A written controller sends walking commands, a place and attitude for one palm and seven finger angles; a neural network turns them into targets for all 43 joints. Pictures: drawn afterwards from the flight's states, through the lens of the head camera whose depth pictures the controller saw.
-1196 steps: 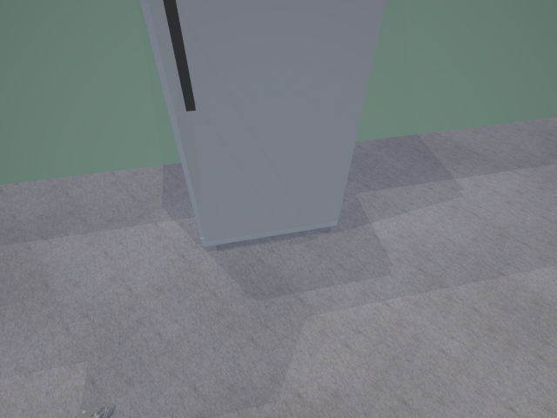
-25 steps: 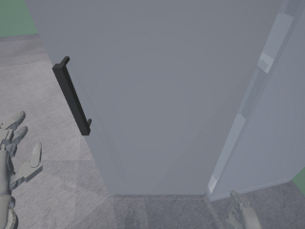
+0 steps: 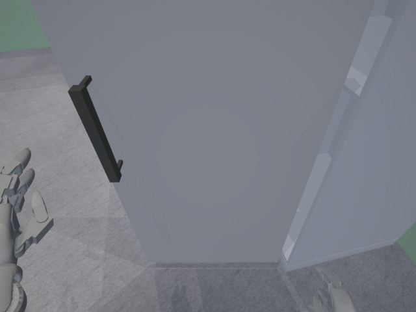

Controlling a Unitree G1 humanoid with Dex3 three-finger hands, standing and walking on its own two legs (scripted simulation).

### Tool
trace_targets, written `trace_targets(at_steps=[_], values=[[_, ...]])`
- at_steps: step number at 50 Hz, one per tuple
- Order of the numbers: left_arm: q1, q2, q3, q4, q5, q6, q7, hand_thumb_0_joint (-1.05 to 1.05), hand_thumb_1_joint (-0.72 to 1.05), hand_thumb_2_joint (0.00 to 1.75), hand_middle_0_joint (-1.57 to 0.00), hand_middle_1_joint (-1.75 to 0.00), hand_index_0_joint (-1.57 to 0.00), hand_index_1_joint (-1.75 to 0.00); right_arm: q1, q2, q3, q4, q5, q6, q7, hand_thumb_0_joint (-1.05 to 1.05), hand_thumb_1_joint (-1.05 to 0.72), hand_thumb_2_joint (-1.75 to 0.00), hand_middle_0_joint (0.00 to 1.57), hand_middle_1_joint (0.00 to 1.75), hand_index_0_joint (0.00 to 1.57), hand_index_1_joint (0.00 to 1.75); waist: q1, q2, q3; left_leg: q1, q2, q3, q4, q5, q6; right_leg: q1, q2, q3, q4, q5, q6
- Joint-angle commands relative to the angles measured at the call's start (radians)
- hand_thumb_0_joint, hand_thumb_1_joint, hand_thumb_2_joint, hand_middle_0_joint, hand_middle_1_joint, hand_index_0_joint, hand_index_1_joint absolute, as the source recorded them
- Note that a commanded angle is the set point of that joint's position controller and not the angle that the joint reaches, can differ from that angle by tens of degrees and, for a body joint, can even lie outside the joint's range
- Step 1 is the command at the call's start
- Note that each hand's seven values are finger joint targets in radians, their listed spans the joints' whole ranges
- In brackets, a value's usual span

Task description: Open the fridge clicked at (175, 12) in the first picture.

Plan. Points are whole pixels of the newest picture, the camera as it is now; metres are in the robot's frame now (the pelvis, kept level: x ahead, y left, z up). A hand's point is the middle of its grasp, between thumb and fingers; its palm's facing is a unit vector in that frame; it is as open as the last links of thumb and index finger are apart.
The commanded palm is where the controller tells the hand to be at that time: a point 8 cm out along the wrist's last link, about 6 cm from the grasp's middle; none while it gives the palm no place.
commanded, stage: step back with the hand held close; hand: left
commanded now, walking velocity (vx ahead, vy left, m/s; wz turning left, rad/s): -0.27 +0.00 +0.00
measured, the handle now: (102, 134) +0.45 +0.32 +0.11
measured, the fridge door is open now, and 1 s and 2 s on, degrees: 76 76 76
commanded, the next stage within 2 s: stop stepping back and stand still in 1.40 s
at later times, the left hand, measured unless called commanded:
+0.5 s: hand (3, 248) +0.14 +0.31 +0.15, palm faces +0.49 -0.74 -0.47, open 7.4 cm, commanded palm +0.08 +0.34 +0.17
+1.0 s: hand out of the picture +0.08 +0.30 +0.14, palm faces +0.49 -0.76 -0.43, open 7.4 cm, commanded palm +0.01 +0.32 +0.17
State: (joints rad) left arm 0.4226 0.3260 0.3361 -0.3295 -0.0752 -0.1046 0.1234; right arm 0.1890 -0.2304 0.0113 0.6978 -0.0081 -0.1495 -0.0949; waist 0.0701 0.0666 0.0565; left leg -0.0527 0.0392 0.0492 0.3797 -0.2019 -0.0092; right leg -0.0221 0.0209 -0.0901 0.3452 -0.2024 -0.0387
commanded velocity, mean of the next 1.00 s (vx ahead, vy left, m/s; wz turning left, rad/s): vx -0.31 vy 0.00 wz -0.03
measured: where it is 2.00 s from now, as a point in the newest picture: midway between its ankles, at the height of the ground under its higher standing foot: outside the picture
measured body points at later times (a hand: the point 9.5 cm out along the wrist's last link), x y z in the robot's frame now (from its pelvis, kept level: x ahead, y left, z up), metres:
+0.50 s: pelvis -0.05 +0.04 -0.02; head -0.04 +0.03 +0.43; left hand +0.11 +0.35 +0.17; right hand +0.13 -0.19 -0.09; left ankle +0.01 +0.13 -0.75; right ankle +0.00 -0.09 -0.74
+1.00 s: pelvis -0.12 +0.02 -0.02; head -0.09 +0.03 +0.43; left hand +0.04 +0.34 +0.17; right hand +0.08 -0.19 -0.10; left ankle +0.01 +0.13 -0.74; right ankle -0.18 -0.08 -0.75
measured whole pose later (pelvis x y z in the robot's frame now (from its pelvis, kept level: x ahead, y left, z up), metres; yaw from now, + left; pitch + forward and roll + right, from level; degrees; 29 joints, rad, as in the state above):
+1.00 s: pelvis -0.12 +0.02 -0.02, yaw +0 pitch +2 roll -2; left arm 0.49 0.38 0.40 -0.48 -0.04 -0.19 0.17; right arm 0.14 -0.19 0.02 0.63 -0.02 -0.12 -0.08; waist 0.06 0.02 0.03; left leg -0.48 0.03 0.04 0.47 -0.04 0.01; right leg -0.19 0.09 0.01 0.50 -0.35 -0.04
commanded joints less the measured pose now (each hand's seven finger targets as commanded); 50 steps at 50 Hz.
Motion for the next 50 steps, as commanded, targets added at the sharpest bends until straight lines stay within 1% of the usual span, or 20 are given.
trace_targets(at_steps=[1, 2, 5, 11, 15, 19, 24, 28, 31, 32, 34, 36, 37, 38, 41, 44, 45, 47, 49, 50], values=[[-0.051, 0.193, 0.112, -0.178, 0.028, -0.085, 0.013, 0.00, 0.90, 0.90, -0.20, -0.30, -0.20, -0.30, -0.127, -0.091, -0.027, -0.190, 0.007, -0.020, 0.006, 0.00, -0.90, -0.90, 0.20, 0.30, 0.20, 0.30, -0.044, -0.158, -0.008, -0.106, -0.002, -0.042, 0.072, 0.069, 0.041, -0.222, -0.126, 0.138, -0.108, 0.116, 0.037], [-0.019, 0.184, 0.103, -0.186, 0.030, -0.077, 0.012, 0.00, 0.90, 0.90, -0.20, -0.30, -0.20, -0.30, -0.116, -0.090, -0.029, -0.207, 0.011, -0.005, 0.010, 0.00, -0.90, -0.90, 0.20, 0.30, 0.20, 0.30, -0.045, -0.150, -0.049, -0.099, -0.007, -0.035, 0.102, 0.069, 0.040, -0.222, -0.148, 0.147, -0.099, 0.113, 0.029], [0.072, 0.210, 0.132, -0.256, 0.030, -0.087, 0.024, 0.00, 0.90, 0.90, -0.20, -0.30, -0.20, -0.30, -0.104, -0.097, -0.032, -0.227, 0.008, 0.018, 0.002, 0.00, -0.90, -0.90, 0.20, 0.30, 0.20, 0.30, -0.046, 0.009, -0.167, -0.108, 0.006, -0.036, 0.117, 0.145, 0.033, -0.184, -0.171, 0.138, -0.024, 0.171, 0.010], [0.094, 0.270, 0.194, -0.363, 0.025, -0.080, 0.048, 0.00, 0.90, 0.90, -0.20, -0.30, -0.20, -0.30, -0.109, -0.106, -0.039, -0.279, 0.014, 0.059, -0.016, 0.00, -0.90, -0.90, 0.20, 0.30, 0.20, 0.30, -0.049, -0.058, -0.215, -0.151, 0.032, -0.070, 0.117, 0.248, 0.030, -0.187, -0.136, 0.108, 0.060, 0.195, 0.019], [0.089, 0.279, 0.212, -0.363, 0.027, -0.086, 0.062, 0.00, 0.90, 0.90, -0.20, -0.30, -0.20, -0.30, -0.112, -0.117, -0.043, -0.289, 0.013, 0.060, -0.027, 0.00, -0.90, -0.90, 0.20, 0.30, 0.20, 0.30, -0.039, 0.017, -0.194, -0.220, 0.070, -0.129, 0.028, 0.220, 0.044, -0.162, -0.072, 0.081, 0.123, 0.119, 0.040], [0.055, 0.232, 0.178, -0.333, 0.039, -0.099, 0.061, 0.00, 0.90, 0.90, -0.20, -0.30, -0.20, -0.30, -0.106, -0.133, -0.047, -0.285, 0.010, 0.046, -0.026, 0.00, -0.90, -0.90, 0.20, 0.30, 0.20, 0.30, -0.038, 0.076, -0.153, -0.371, 0.106, -0.177, -0.070, -0.047, 0.067, -0.112, -0.036, 0.080, 0.189, -0.001, 0.046], [0.013, 0.230, 0.186, -0.317, 0.069, -0.124, 0.064, 0.00, 0.90, 0.90, -0.20, -0.30, -0.20, -0.30, -0.093, -0.140, -0.055, -0.279, 0.010, 0.028, -0.020, 0.00, -0.90, -0.90, 0.20, 0.30, 0.20, 0.30, -0.041, 0.037, -0.124, -0.567, 0.119, -0.205, -0.109, -0.360, 0.099, -0.020, -0.030, 0.108, 0.245, -0.006, 0.049], [0.006, 0.241, 0.183, -0.353, 0.067, -0.140, 0.067, 0.00, 0.90, 0.90, -0.20, -0.30, -0.20, -0.30, -0.073, -0.115, -0.052, -0.271, 0.010, 0.022, -0.010, 0.00, -0.90, -0.90, 0.20, 0.30, 0.20, 0.30, -0.057, -0.125, -0.114, -0.466, 0.027, -0.123, 0.100, -0.333, 0.060, -0.211, -0.145, 0.243, 0.052, -0.159, -0.004], [-0.026, 0.256, 0.175, -0.410, 0.058, -0.148, 0.080, 0.00, 0.90, 0.90, -0.20, -0.30, -0.20, -0.30, -0.069, -0.099, -0.041, -0.246, 0.003, 0.013, -0.009, 0.00, -0.90, -0.90, 0.20, 0.30, 0.20, 0.30, -0.068, -0.115, -0.125, -0.301, -0.005, -0.091, 0.228, -0.202, 0.028, -0.381, -0.225, 0.272, -0.009, -0.176, -0.052], [-0.032, 0.257, 0.176, -0.419, 0.058, -0.151, 0.084, 0.00, 0.90, 0.90, -0.20, -0.30, -0.20, -0.30, -0.071, -0.101, -0.037, -0.243, 0.000, 0.009, -0.011, 0.00, -0.90, -0.90, 0.20, 0.30, 0.20, 0.30, -0.070, -0.070, -0.130, -0.294, 0.005, -0.107, 0.197, -0.187, 0.031, -0.386, -0.207, 0.237, 0.019, -0.157, -0.041], [-0.025, 0.271, 0.201, -0.448, 0.058, -0.159, 0.090, 0.00, 0.90, 0.90, -0.20, -0.30, -0.20, -0.30, -0.090, -0.116, -0.042, -0.254, -0.003, -0.001, -0.022, 0.00, -0.90, -0.90, 0.20, 0.30, 0.20, 0.30, -0.061, 0.078, -0.153, -0.370, 0.058, -0.189, 0.029, -0.173, 0.049, -0.280, -0.098, 0.139, 0.149, -0.104, 0.010], [0.030, 0.259, 0.231, -0.432, 0.067, -0.174, 0.085, 0.00, 0.90, 0.90, -0.20, -0.30, -0.20, -0.30, -0.095, -0.126, -0.050, -0.265, 0.000, -0.017, -0.026, 0.00, -0.90, -0.90, 0.20, 0.30, 0.20, 0.30, -0.042, 0.205, -0.190, -0.562, 0.171, -0.322, -0.173, -0.381, 0.095, -0.055, 0.019, 0.070, 0.384, -0.102, 0.053], [0.034, 0.249, 0.231, -0.413, 0.074, -0.180, 0.080, 0.00, 0.90, 0.90, -0.20, -0.30, -0.20, -0.30, -0.089, -0.126, -0.056, -0.262, 0.000, -0.023, -0.023, 0.00, -0.90, -0.90, 0.20, 0.30, 0.20, 0.30, -0.043, 0.222, -0.177, -0.645, 0.214, -0.365, -0.253, -0.539, 0.120, -0.003, 0.045, 0.079, 0.496, -0.158, 0.057], [0.038, 0.251, 0.243, -0.393, 0.080, -0.181, 0.078, 0.00, 0.90, 0.90, -0.20, -0.30, -0.20, -0.30, -0.085, -0.128, -0.061, -0.258, -0.008, -0.024, -0.019, 0.00, -0.90, -0.90, 0.20, 0.30, 0.20, 0.30, -0.043, 0.216, -0.154, -0.695, 0.239, -0.387, -0.280, -0.567, 0.141, 0.005, 0.055, 0.085, 0.574, -0.172, 0.055], [0.091, 0.227, 0.213, -0.349, 0.054, -0.174, 0.070, 0.00, 0.90, 0.90, -0.20, -0.30, -0.20, -0.30, -0.076, -0.102, -0.059, -0.244, -0.011, -0.035, -0.006, 0.00, -0.90, -0.90, 0.20, 0.30, 0.20, 0.30, -0.045, 0.081, -0.140, -0.440, 0.212, -0.323, -0.168, -0.229, 0.126, -0.184, 0.030, 0.106, 0.403, -0.257, 0.036], [0.078, 0.203, 0.167, -0.352, 0.036, -0.160, 0.065, 0.00, 0.90, 0.90, -0.20, -0.30, -0.20, -0.30, -0.090, -0.105, -0.055, -0.232, -0.009, -0.040, 0.006, 0.00, -0.90, -0.90, 0.20, 0.30, 0.20, 0.30, -0.050, 0.121, -0.124, -0.348, 0.176, -0.267, -0.148, -0.151, 0.085, -0.197, 0.027, 0.104, 0.170, -0.219, 0.016], [0.064, 0.211, 0.159, -0.349, 0.033, -0.159, 0.064, 0.00, 0.90, 0.90, -0.20, -0.30, -0.20, -0.30, -0.096, -0.104, -0.050, -0.219, -0.010, -0.038, 0.011, 0.00, -0.90, -0.90, 0.20, 0.30, 0.20, 0.30, -0.047, 0.092, -0.136, -0.306, 0.149, -0.236, -0.094, -0.063, 0.063, -0.196, 0.005, 0.129, 0.056, -0.123, 0.005], [-0.013, 0.250, 0.149, -0.368, 0.032, -0.151, 0.062, 0.00, 0.90, 0.90, -0.20, -0.30, -0.20, -0.30, -0.109, -0.087, -0.047, -0.209, -0.001, -0.025, 0.013, 0.00, -0.90, -0.90, 0.20, 0.30, 0.20, 0.30, -0.053, -0.081, -0.212, -0.171, 0.056, -0.089, 0.093, 0.092, 0.008, -0.255, -0.135, 0.273, -0.003, 0.204, -0.029], [-0.113, 0.300, 0.156, -0.424, 0.040, -0.156, 0.073, 0.00, 0.90, 0.90, -0.20, -0.30, -0.20, -0.30, -0.118, -0.074, -0.047, -0.195, 0.006, -0.022, -0.002, 0.00, -0.90, -0.90, 0.20, 0.30, 0.20, 0.30, -0.060, -0.153, -0.304, -0.081, 0.010, -0.011, 0.185, 0.163, -0.008, -0.249, -0.205, 0.273, 0.033, 0.553, 0.000], [-0.065, 0.312, 0.179, -0.389, 0.043, -0.141, 0.072, 0.00, 0.90, 0.90, -0.20, -0.30, -0.20, -0.30, -0.107, -0.086, -0.064, -0.203, 0.018, -0.021, -0.009, 0.00, -0.90, -0.90, 0.20, 0.30, 0.20, 0.30, -0.060, -0.218, -0.335, -0.070, -0.004, 0.003, 0.203, 0.200, 0.005, -0.209, -0.176, 0.221, 0.073, 0.669, 0.043]])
